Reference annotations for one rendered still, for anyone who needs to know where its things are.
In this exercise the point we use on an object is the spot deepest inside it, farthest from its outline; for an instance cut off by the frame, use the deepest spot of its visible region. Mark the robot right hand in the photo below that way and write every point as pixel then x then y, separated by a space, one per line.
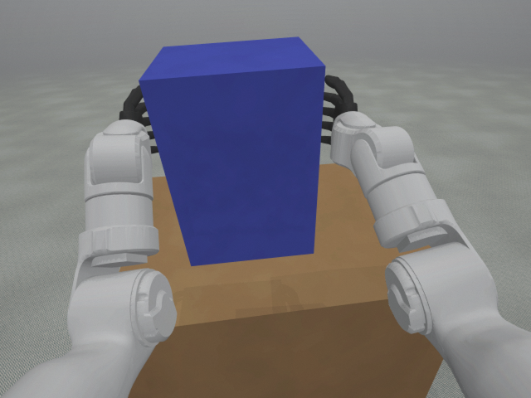
pixel 343 102

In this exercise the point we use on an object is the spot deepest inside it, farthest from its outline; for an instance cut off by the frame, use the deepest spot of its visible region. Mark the robot left hand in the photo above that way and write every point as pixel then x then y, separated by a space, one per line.
pixel 133 110

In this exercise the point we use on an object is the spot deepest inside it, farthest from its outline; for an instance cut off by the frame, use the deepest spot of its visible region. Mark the left robot upper arm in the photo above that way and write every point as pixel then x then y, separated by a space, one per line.
pixel 115 322

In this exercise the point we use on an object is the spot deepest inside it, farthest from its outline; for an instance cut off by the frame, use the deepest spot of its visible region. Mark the robot left forearm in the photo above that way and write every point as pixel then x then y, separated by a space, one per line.
pixel 118 191

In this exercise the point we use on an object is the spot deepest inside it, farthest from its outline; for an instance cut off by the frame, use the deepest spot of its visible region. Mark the pedestal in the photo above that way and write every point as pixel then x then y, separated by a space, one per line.
pixel 300 326

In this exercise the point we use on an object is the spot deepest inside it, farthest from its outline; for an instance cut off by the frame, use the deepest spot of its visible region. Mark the robot right forearm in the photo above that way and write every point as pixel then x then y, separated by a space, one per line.
pixel 406 211

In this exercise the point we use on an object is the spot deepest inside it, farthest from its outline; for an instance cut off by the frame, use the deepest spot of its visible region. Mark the carton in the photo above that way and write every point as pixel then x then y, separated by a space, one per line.
pixel 238 129

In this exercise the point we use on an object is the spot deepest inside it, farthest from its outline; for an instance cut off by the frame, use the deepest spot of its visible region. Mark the right robot upper arm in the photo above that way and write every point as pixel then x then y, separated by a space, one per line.
pixel 445 294

